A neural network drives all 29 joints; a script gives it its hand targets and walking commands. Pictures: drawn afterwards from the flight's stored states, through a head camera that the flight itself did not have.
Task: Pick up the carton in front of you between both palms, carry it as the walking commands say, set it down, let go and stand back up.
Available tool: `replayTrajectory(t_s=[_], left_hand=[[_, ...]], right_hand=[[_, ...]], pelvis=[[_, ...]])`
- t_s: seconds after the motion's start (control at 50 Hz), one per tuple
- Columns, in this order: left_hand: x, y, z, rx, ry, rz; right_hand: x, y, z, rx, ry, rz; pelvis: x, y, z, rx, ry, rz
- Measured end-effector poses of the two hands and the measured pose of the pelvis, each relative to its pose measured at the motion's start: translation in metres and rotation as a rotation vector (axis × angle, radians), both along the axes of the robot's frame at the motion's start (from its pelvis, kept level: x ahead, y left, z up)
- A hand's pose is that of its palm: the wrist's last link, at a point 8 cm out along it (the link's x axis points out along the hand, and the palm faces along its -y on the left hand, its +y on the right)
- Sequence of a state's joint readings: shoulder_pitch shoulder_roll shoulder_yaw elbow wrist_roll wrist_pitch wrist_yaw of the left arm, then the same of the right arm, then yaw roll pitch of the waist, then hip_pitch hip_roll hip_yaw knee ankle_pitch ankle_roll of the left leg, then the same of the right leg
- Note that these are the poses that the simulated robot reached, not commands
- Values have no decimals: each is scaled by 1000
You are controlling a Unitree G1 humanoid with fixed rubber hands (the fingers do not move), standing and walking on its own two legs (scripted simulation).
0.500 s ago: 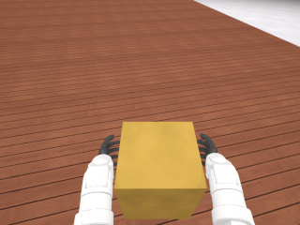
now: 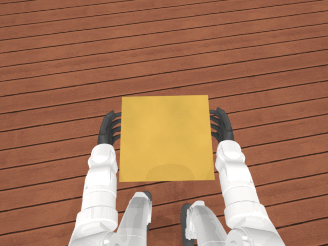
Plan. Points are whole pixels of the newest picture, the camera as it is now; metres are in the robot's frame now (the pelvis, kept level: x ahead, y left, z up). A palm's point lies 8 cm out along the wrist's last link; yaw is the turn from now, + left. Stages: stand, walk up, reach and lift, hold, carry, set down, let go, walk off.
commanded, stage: set down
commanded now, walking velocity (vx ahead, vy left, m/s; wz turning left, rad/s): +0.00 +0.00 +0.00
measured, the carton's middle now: (165, 144) +0.36 +0.04 -0.16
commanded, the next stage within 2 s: none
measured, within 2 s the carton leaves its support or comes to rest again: rests again in 1.92 s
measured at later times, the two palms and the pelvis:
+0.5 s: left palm (112, 135) +0.39 +0.21 -0.21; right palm (204, 130) +0.43 -0.09 -0.21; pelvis -0.03 +0.01 -0.13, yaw -2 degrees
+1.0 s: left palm (117, 139) +0.41 +0.23 -0.36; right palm (190, 128) +0.48 -0.06 -0.36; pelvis -0.05 +0.01 -0.25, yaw -3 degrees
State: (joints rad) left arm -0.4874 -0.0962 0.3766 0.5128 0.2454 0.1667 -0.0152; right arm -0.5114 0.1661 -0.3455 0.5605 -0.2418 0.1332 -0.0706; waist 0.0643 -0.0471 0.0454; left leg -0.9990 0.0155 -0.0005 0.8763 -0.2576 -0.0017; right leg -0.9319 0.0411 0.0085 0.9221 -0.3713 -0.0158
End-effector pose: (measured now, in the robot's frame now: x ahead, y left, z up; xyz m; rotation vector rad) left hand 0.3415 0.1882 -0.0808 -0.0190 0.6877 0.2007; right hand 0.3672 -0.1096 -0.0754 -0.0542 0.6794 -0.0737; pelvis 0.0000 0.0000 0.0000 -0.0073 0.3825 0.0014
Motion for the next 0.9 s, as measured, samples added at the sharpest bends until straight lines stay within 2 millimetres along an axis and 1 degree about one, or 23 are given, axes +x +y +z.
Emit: replayTrajectory(t_s=[0.06,0.18,0.28,0.36,0.46,0.6,0.74,0.9], left_hand=[[8,0,-18,-2,-27,-6],[28,1,-37,-11,-60,-4],[38,7,-58,-18,-41,17],[43,13,-83,-22,-23,33],[48,20,-119,-22,-14,49],[56,25,-167,-23,-10,65],[63,29,-208,-18,2,86],[68,38,-253,-8,19,113]], right_hand=[[5,0,-18,20,-26,-20],[22,0,-40,38,-58,-37],[36,6,-61,39,-38,-29],[45,13,-85,34,-20,-13],[56,21,-119,28,-12,7],[71,26,-166,23,-10,28],[85,32,-208,21,2,55],[100,42,-254,15,18,98]], pelvis=[[-4,-2,-17,-4,78,-12],[-13,-2,-49,-3,159,-21],[-19,-1,-74,-2,209,-27],[-23,1,-94,-5,254,-28],[-28,4,-121,-11,310,-27],[-34,9,-159,-16,367,-31],[-41,11,-192,-11,400,-37],[-50,9,-225,-3,419,-42]])
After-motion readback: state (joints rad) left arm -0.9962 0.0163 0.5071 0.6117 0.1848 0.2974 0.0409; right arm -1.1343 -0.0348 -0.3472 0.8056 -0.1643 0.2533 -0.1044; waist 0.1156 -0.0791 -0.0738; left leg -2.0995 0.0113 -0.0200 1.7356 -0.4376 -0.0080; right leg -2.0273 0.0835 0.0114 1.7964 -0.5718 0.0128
